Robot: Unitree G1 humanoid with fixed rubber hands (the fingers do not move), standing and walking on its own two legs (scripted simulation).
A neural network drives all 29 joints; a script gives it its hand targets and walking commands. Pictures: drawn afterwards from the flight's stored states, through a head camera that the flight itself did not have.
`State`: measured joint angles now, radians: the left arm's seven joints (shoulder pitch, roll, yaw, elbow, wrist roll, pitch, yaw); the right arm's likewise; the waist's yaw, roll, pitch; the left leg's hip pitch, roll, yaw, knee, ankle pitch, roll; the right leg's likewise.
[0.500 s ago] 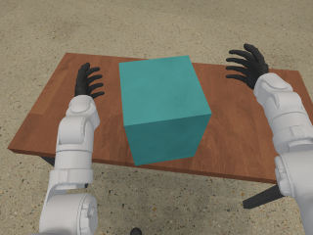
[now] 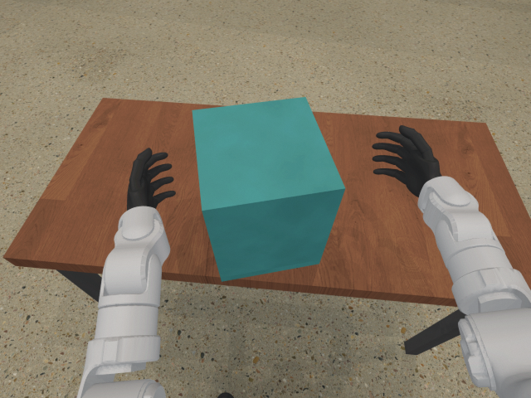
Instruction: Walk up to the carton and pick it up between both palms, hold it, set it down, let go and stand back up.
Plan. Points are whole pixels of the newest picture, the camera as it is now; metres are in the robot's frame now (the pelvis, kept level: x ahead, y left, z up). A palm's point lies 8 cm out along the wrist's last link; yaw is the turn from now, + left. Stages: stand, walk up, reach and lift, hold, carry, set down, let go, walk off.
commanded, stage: set down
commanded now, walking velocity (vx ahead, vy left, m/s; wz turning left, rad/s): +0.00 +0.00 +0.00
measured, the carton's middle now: (261, 194) +0.45 +0.06 -0.01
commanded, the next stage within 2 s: none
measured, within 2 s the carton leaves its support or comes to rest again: neither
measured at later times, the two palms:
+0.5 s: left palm (155, 246) +0.30 +0.20 +0.05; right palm (432, 228) +0.37 -0.22 +0.05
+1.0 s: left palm (161, 278) +0.26 +0.19 +0.01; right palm (441, 273) +0.32 -0.24 +0.00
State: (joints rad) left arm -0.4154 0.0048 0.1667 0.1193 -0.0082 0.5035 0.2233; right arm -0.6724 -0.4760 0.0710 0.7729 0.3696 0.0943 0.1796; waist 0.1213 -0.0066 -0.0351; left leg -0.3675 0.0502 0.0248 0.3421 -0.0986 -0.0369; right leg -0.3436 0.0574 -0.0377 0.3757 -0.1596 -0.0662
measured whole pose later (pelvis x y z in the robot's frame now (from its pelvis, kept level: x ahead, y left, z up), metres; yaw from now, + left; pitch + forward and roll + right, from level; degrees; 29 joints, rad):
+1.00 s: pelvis +0.02 +0.00 +0.00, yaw +1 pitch +4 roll +0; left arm 0.04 -0.02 0.01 0.27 0.04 -0.03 0.24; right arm -0.18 -0.44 0.11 0.86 0.43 -0.36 0.28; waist 0.08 -0.03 -0.03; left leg -0.28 0.05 0.01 0.37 -0.16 -0.04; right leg -0.24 0.05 -0.05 0.38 -0.21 -0.07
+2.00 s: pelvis +0.04 +0.02 +0.00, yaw +0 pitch +0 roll +0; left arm 0.22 0.11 0.01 0.46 0.03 -0.04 0.12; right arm 0.11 -0.25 0.02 0.84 0.16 -0.33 0.15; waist 0.04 -0.05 0.01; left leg -0.16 0.03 0.04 0.37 -0.19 -0.01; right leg -0.12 0.04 -0.02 0.36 -0.23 -0.04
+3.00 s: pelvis +0.03 +0.04 +0.00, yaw -1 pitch -4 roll -1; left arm 0.17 0.21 -0.01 0.54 0.00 0.12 0.03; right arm 0.15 -0.18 -0.05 0.78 -0.01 -0.20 0.04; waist 0.01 -0.03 0.07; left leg -0.14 0.02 0.06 0.43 -0.23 0.01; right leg -0.10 0.02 0.00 0.40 -0.24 -0.01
